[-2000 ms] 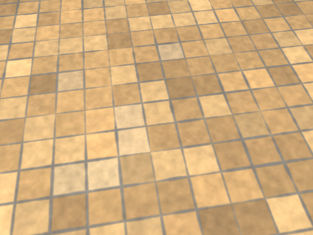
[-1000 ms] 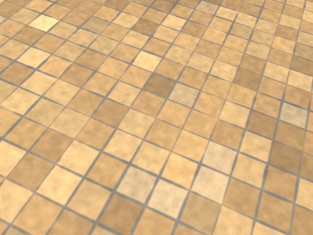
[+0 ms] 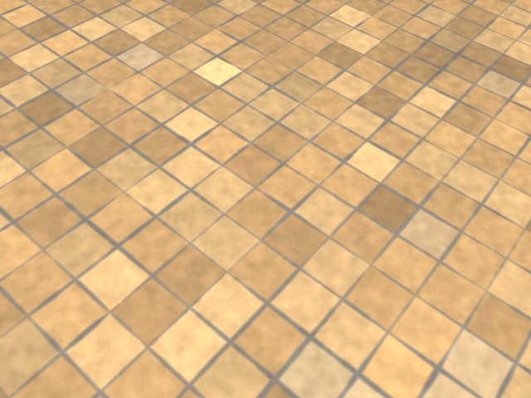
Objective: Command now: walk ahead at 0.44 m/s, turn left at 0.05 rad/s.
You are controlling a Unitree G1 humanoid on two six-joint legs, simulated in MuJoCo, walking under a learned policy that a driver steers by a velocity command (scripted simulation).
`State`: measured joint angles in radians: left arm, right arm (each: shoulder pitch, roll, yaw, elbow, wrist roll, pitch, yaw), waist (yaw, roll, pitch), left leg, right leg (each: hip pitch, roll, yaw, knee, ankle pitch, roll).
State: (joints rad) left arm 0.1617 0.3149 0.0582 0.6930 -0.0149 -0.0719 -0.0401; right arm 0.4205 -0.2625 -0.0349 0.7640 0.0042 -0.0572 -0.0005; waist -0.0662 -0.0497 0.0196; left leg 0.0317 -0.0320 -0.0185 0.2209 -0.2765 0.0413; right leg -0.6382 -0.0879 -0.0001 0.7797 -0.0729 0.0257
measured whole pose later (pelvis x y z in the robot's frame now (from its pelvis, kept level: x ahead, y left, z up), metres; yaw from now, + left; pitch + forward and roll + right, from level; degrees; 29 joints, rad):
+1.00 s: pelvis +0.40 -0.03 -0.01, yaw -1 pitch -1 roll +1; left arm 0.25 0.26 0.03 0.88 0.02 0.03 0.03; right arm 0.14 -0.22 -0.02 0.82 -0.02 -0.01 0.00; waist 0.01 0.00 0.03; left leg -0.34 -0.03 0.02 0.50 -0.15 0.02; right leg -0.25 -0.05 0.02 0.58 -0.31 0.03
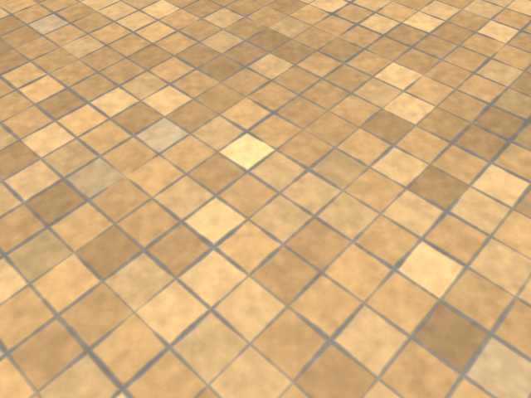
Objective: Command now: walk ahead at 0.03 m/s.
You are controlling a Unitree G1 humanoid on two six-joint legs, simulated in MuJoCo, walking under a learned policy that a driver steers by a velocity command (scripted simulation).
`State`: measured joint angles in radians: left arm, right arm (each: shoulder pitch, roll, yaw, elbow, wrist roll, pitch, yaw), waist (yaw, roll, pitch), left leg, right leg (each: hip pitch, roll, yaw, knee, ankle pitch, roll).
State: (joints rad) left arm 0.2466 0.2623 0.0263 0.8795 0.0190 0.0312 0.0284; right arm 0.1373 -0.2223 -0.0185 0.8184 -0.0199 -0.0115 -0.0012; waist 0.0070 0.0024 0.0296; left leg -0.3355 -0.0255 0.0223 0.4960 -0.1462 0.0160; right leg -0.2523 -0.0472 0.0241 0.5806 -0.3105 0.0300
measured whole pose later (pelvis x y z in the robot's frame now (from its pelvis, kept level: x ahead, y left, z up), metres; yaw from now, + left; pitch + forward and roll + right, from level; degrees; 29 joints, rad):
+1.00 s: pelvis +0.10 -0.03 +0.01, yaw +0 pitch -2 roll +0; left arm 0.16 0.24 0.03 1.06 0.00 0.00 0.03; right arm 0.14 -0.25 -0.04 1.09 0.00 0.02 -0.04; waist 0.00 0.00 0.05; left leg -0.14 0.01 0.00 0.45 -0.27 -0.02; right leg -0.15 0.00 0.00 0.47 -0.28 -0.01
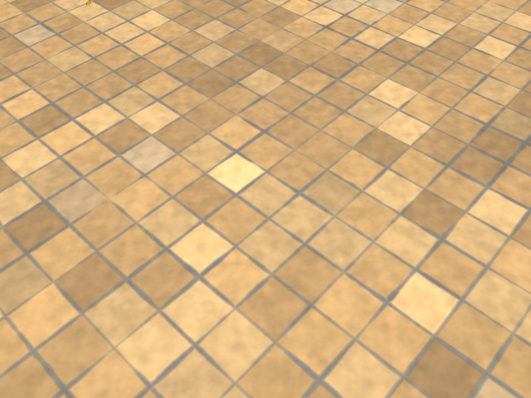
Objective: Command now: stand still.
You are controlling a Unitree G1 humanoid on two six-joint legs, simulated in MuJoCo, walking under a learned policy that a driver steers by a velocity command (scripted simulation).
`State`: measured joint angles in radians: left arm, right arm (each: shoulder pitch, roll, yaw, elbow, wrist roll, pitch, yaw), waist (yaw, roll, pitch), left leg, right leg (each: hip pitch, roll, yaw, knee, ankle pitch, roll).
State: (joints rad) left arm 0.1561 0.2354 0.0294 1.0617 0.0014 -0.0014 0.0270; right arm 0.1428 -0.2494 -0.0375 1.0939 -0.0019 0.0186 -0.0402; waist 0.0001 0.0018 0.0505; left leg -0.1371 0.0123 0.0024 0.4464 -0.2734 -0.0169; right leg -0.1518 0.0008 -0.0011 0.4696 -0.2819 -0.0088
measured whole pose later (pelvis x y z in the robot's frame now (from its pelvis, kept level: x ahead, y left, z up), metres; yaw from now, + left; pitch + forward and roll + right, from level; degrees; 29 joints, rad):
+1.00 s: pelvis +0.06 +0.02 -0.01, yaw -1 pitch +0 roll +1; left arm 0.18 0.22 0.03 1.07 -0.03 -0.03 0.02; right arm 0.32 -0.22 -0.05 1.11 0.02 -0.06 -0.02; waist -0.02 0.00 0.00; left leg -0.11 -0.02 0.05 0.48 -0.38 0.05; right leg -0.31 -0.01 -0.02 0.83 -0.52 -0.05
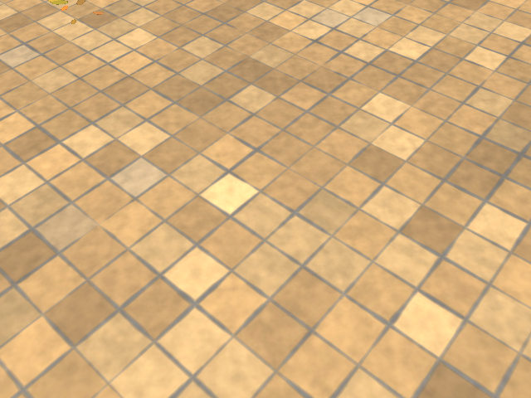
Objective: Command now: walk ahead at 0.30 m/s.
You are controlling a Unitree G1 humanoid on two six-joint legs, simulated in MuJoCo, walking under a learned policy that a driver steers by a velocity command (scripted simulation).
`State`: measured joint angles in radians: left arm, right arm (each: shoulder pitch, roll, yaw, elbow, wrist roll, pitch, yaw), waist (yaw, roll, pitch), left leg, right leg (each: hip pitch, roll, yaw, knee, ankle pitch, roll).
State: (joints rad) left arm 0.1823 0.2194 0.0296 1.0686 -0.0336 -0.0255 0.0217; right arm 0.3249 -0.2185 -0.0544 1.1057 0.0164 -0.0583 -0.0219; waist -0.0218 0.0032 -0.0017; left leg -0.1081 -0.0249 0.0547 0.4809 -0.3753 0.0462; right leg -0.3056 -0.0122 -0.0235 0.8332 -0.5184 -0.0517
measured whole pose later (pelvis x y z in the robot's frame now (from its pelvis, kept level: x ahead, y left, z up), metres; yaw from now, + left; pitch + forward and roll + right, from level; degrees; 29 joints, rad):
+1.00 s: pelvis +0.48 -0.02 +0.01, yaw +0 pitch +0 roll +2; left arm 0.15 0.26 0.08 0.94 -0.02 -0.08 0.02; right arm 0.30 -0.22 -0.06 1.03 -0.01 -0.10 0.02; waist -0.04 -0.04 0.02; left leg -0.14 -0.07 0.08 0.28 -0.14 0.08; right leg -0.64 -0.15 0.04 1.03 -0.20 -0.03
